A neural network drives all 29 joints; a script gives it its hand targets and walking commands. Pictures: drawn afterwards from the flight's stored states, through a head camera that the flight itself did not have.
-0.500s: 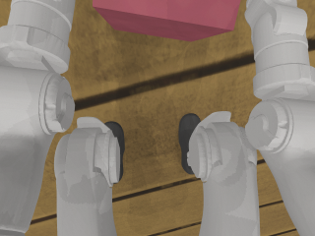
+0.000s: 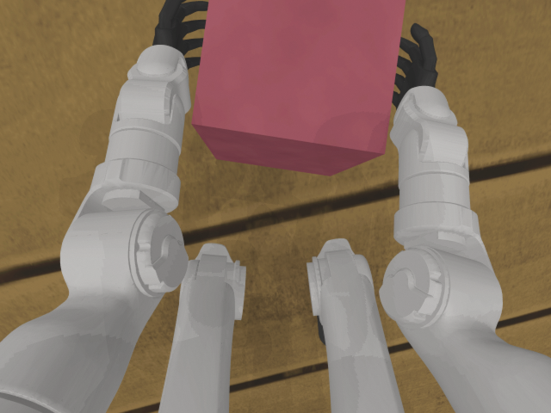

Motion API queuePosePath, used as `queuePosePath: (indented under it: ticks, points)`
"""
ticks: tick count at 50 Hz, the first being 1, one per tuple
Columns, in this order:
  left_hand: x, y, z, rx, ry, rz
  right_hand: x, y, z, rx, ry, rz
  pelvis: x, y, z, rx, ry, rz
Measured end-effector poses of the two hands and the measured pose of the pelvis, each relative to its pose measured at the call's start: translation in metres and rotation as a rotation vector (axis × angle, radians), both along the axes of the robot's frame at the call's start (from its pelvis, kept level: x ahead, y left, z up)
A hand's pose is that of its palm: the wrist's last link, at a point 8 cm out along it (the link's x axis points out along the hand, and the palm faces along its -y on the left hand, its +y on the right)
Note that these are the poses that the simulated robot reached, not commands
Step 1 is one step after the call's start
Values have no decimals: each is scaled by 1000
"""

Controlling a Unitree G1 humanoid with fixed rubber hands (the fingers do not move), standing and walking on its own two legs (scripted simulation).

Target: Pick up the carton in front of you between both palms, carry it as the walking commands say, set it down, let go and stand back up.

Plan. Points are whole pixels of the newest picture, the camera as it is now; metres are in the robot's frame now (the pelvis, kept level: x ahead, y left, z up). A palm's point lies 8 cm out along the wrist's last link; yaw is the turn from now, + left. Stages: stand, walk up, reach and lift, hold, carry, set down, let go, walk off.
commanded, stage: reach and lift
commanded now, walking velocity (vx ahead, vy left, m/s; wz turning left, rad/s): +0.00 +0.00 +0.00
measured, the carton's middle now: (289, 89) +0.54 -0.02 -0.15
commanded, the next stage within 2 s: none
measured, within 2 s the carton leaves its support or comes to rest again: neither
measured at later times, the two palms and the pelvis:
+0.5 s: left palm (111, 22) +0.50 +0.13 +0.07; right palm (486, 60) +0.48 -0.16 +0.07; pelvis +0.03 +0.00 +0.11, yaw +1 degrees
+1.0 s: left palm out of the picture +0.44 +0.14 +0.22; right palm out of the picture +0.43 -0.16 +0.22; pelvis +0.08 +0.00 +0.25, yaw +1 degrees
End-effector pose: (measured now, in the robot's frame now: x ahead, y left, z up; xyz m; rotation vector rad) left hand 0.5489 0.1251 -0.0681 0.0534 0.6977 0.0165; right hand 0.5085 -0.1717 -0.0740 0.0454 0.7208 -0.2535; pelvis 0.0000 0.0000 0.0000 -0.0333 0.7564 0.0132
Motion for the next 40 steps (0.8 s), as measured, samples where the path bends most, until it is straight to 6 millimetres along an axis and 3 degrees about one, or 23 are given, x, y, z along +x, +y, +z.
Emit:
queuePosePath:
  ticks: [7, 14, 40]
  points:
    - [-8, 1, 29, -4, -18, 15, -5, 0, 29, 3, -19, 4, -3, -1, 24, 8, 11, -5]
    - [-18, 6, 64, -13, -25, 41, -7, 5, 67, 4, -27, 21, 7, -2, 51, 14, 8, -4]
    - [-81, 13, 229, -32, -18, 103, -56, 10, 233, 17, -22, 56, 58, -3, 192, 24, -218, -6]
